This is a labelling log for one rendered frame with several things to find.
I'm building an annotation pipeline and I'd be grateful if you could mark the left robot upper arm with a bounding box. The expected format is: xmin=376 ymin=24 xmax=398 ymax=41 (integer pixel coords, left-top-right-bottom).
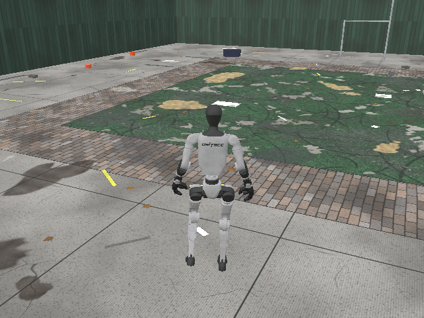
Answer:
xmin=180 ymin=133 xmax=199 ymax=170

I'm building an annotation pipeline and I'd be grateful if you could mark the right robot upper arm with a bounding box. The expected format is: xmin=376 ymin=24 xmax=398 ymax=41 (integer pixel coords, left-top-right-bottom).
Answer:
xmin=227 ymin=134 xmax=246 ymax=171

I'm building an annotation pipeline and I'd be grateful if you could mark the robot right forearm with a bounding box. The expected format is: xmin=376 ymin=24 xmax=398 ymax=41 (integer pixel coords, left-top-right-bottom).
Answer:
xmin=239 ymin=161 xmax=252 ymax=188

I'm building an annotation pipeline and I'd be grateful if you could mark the left robot hand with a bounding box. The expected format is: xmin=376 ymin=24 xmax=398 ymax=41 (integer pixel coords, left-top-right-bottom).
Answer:
xmin=172 ymin=182 xmax=187 ymax=195

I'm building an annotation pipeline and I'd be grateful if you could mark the robot left forearm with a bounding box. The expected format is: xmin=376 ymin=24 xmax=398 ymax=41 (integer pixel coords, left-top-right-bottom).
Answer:
xmin=174 ymin=159 xmax=187 ymax=184

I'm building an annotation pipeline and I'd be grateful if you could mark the left robot shin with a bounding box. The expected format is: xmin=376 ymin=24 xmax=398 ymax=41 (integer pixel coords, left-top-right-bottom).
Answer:
xmin=187 ymin=212 xmax=197 ymax=257

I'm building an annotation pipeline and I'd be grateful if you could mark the right robot thigh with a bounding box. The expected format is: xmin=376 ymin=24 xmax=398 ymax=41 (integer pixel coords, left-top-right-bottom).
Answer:
xmin=219 ymin=185 xmax=235 ymax=231

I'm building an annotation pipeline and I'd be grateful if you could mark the right robot hand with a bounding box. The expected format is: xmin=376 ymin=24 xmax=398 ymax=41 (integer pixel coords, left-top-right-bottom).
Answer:
xmin=238 ymin=186 xmax=254 ymax=201

